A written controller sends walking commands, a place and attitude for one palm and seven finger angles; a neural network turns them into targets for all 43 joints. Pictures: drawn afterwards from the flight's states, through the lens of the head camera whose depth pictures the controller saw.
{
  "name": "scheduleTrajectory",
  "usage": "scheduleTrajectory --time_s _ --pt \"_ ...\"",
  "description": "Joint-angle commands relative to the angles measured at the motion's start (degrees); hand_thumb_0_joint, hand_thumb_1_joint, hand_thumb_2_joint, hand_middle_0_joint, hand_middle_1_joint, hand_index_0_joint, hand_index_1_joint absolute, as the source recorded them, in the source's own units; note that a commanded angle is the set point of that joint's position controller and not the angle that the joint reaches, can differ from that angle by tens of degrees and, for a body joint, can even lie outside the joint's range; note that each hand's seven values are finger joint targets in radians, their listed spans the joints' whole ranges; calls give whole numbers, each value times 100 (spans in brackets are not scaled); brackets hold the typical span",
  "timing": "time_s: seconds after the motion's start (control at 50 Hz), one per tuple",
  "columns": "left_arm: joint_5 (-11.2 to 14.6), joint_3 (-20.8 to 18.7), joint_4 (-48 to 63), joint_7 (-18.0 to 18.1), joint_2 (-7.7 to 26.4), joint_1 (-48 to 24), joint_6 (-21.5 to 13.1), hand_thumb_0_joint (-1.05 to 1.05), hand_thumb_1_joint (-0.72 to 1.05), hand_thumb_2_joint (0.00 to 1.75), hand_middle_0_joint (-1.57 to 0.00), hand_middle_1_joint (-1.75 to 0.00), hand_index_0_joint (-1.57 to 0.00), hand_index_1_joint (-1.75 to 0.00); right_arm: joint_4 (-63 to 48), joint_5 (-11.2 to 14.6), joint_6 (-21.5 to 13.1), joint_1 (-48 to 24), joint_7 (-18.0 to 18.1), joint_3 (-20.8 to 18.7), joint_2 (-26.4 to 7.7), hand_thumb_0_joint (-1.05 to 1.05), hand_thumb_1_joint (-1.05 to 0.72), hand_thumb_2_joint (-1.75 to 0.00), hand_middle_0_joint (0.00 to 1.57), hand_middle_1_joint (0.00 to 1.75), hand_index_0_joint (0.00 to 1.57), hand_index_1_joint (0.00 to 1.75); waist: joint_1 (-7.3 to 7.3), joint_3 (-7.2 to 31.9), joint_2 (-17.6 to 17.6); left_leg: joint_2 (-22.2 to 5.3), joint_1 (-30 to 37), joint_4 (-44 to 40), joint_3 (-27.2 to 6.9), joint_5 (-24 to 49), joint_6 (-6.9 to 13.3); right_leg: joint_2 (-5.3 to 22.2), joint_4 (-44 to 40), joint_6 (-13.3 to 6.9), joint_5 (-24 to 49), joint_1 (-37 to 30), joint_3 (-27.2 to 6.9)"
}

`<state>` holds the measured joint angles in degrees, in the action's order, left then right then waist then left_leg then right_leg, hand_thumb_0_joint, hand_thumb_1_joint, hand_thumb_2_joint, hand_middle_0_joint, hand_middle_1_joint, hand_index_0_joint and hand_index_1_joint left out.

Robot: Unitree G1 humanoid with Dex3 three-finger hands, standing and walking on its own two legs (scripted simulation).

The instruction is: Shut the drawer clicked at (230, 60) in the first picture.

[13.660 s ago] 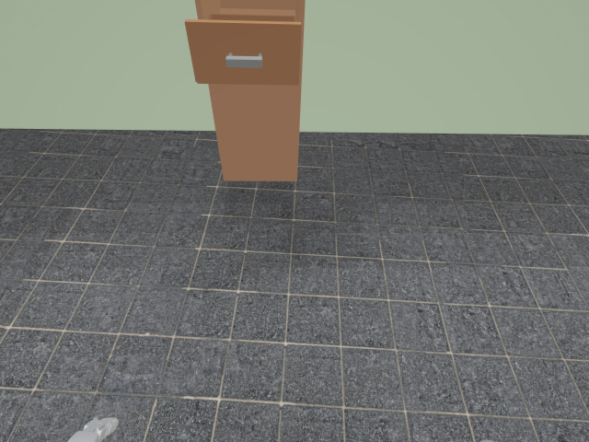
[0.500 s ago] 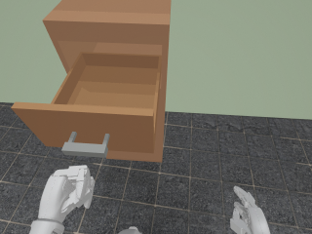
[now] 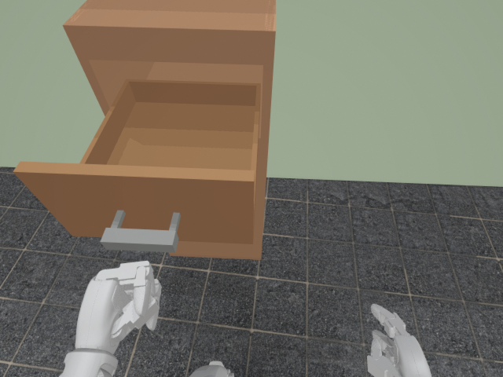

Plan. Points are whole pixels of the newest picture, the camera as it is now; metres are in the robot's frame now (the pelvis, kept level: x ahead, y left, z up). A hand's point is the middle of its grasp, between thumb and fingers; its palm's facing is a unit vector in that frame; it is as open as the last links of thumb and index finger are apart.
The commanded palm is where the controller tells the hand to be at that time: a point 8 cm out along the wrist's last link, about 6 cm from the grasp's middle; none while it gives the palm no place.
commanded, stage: bring the fist close to the handle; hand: left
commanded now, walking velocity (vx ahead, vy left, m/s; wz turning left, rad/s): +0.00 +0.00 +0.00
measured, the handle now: (144, 228) +0.33 +0.18 +0.06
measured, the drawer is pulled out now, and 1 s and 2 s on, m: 0.29 0.23 0.11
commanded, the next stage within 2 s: push the drawer shut in 0.08 s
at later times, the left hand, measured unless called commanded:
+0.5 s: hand (168, 278) +0.25 +0.13 +0.06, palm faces -0.04 -1.00 -0.05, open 3.3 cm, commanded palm +0.24 +0.20 +0.07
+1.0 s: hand (172, 240) +0.31 +0.14 +0.06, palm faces -0.03 -1.00 -0.05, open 3.1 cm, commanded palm +0.30 +0.20 +0.07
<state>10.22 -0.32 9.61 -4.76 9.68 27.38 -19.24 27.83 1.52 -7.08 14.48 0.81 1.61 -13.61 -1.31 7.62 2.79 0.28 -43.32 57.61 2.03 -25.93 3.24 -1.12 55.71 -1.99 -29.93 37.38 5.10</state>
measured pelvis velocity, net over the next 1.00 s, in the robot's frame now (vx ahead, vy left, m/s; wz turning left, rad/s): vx -0.01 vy -0.02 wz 0.01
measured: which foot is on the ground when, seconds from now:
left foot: down 0.00-1.00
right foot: down 0.00-1.00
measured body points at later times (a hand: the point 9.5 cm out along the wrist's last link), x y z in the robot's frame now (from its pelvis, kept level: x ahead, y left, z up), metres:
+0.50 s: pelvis +0.00 -0.01 +0.00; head +0.05 -0.02 +0.45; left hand +0.25 +0.19 +0.07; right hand +0.16 -0.25 -0.08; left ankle +0.03 +0.08 -0.68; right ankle -0.02 -0.10 -0.68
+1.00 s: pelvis -0.01 -0.02 +0.00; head +0.05 -0.02 +0.45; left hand +0.31 +0.19 +0.06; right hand +0.15 -0.27 -0.09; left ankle +0.03 +0.08 -0.68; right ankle -0.02 -0.10 -0.68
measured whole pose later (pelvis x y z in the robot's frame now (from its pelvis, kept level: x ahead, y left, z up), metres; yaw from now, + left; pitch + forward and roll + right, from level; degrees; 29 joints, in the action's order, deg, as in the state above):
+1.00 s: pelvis -0.01 -0.02 +0.00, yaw +0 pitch +12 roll -1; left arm 11.8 -5.7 -15.8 -7.8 13.1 -1.4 -18.8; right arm 33.7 2.1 -5.9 12.8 2.0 1.9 -14.9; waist -2.2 5.9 2.0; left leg -0.3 -43.1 55.2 1.2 -24.0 1.7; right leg -1.9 54.0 -3.5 -28.6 37.5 5.8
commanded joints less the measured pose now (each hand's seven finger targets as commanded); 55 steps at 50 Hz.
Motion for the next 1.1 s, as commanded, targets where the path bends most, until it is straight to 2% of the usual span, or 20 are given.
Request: scheduleTrajectory --time_s 0.0,0.04,0.12,0.14,0.18,0.22,0.24,0.36,0.42,0.44,0.52,0.58,0.7,0.72,0.74,0.78,0.86,0.92,0.94,1.08 --pt "-45 108 1254 -39 276 -458 -378 0 90 90 -140 -160 -140 -160 -1015 -7 -323 -361 54 -294 -722 0 -90 -90 20 30 20 30 -112 715 -40 -158 1116 -898 -649 979 -169 -9 -718 50 1060 269 -137" --pt "-86 -25 1492 75 446 -620 -443 0 90 90 -140 -160 -140 -160 -1006 -36 -315 -335 74 -295 -710 0 -90 -90 20 30 20 30 -65 1013 56 -153 1241 -867 -655 1122 -157 -7 -663 32 1145 195 -169" --pt "-72 -337 1365 257 624 -398 -450 0 90 90 -140 -160 -140 -160 -984 -51 -260 -308 64 -294 -683 0 -90 -90 20 30 20 30 9 1102 -82 -133 1184 -833 -590 1245 -167 -33 -679 28 1317 24 -196" --pt "-66 -302 1308 264 531 -316 -429 0 90 90 -140 -160 -140 -160 -1011 -37 -228 -330 53 -283 -665 0 -90 -90 20 30 20 30 22 1040 -66 -128 1151 -848 -568 1203 -177 -32 -682 27 1307 19 -186" --pt "-65 -145 1179 240 414 -501 -350 0 90 90 -140 -160 -140 -160 -1036 -21 -195 -360 33 -260 -681 0 -90 -90 20 30 20 30 -63 867 -59 -118 1048 -832 -548 1073 -169 -23 -723 46 1256 99 -201" --pt "-58 -246 907 197 527 -765 -274 0 90 90 -140 -160 -140 -160 -952 -27 -163 -363 60 -256 -731 0 -90 -90 20 30 20 30 -136 667 -331 -111 842 -799 -535 894 -138 -31 -814 59 1137 97 -256" --pt "-40 -217 809 137 485 -778 -244 0 90 90 -140 -160 -140 -160 -965 -12 -159 -377 61 -255 -736 0 -90 -90 20 30 20 30 -130 598 -225 -98 813 -798 -511 796 -142 -26 -851 61 1051 146 -279" --pt "88 -333 780 -36 664 -1707 -246 0 90 90 -140 -160 -140 -160 -856 1 -217 -337 119 -233 -761 0 -90 -90 20 30 20 30 -174 919 -61 -70 989 -782 -490 904 -116 9 -949 67 1177 -31 -365" --pt "140 -681 572 25 900 -1744 -283 0 90 90 -140 -160 -140 -160 -761 -15 -244 -316 137 -248 -777 0 -90 -90 20 30 20 30 -79 1099 -176 -65 1013 -769 -453 1184 -114 13 -947 73 1509 -271 -405" --pt "150 -666 471 14 827 -1741 -280 0 90 90 -140 -160 -140 -160 -747 -20 -236 -315 128 -240 -752 0 -90 -90 20 30 20 30 -56 1174 -106 -53 1044 -785 -422 1295 -123 26 -929 75 1676 -361 -412" --pt "247 -900 76 -44 993 -2183 -245 0 90 90 -140 -160 -140 -160 -606 5 -205 -337 129 -241 -790 0 -90 -90 20 30 20 30 -134 974 -279 -47 880 -772 -382 1252 -122 46 -1038 123 1759 -413 -503" --pt "264 -735 -45 -115 827 -2571 -296 0 90 90 -140 -160 -140 -160 -533 15 -231 -353 125 -241 -785 0 -90 -90 20 30 20 30 -179 975 -63 -39 1014 -791 -378 1272 -127 56 -1038 116 1800 -326 -477" --pt "291 -812 -410 -202 930 -3095 -326 0 90 90 -140 -160 -140 -160 -383 22 -249 -327 139 -267 -820 0 -90 -90 20 30 20 30 -196 1231 -108 -42 1123 -800 -371 1390 -122 78 -1059 137 1976 -463 -533" --pt "283 -867 -503 -198 1007 -3250 -330 0 90 90 -140 -160 -140 -160 -342 17 -237 -314 145 -273 -843 0 -90 -90 20 30 20 30 -238 1217 -276 -61 1102 -792 -393 1415 -103 71 -1054 153 2001 -429 -523" --pt "285 -881 -592 -208 978 -3261 -332 0 90 90 -140 -160 -140 -160 -341 17 -227 -316 146 -283 -835 0 -90 -90 20 30 20 30 -188 1257 -261 -51 1111 -807 -369 1423 -112 73 -1053 151 2027 -487 -534" --pt "302 -829 -650 -232 949 -3604 -335 0 90 90 -140 -160 -140 -160 -305 28 -229 -331 140 -271 -827 0 -90 -90 20 30 20 30 -216 1275 -117 -37 1131 -813 -361 1405 -120 96 -1067 153 2040 -490 -559" --pt "288 -880 -1035 -208 983 -4061 -315 0 90 90 -140 -160 -140 -160 -234 37 -196 -315 144 -270 -838 0 -90 -90 20 30 20 30 -237 1239 -274 -45 1086 -845 -374 1258 -112 91 -1114 164 1836 -444 -577" --pt "249 -1021 -1382 -184 1180 -4465 -306 0 90 90 -140 -160 -140 -160 -156 45 -151 -303 155 -260 -873 0 -90 -90 20 30 20 30 -262 1149 -198 -51 1030 -850 -371 1164 -110 87 -1149 157 1680 -364 -612" --pt "244 -954 -1469 -179 1074 -4580 -306 0 90 90 -140 -160 -140 -160 -151 48 -141 -303 147 -254 -847 0 -90 -90 20 30 20 30 -257 1151 -115 -46 1081 -866 -366 1184 -114 87 -1145 146 1707 -348 -605" --pt "189 -990 -1784 -126 1106 -4973 -331 0 90 90 -140 -160 -140 -160 -118 42 -79 -156 99 -290 -869 0 -90 -90 20 30 20 30 -191 1590 -85 -45 1328 -921 -364 1515 -140 75 -1059 128 2116 -538 -560"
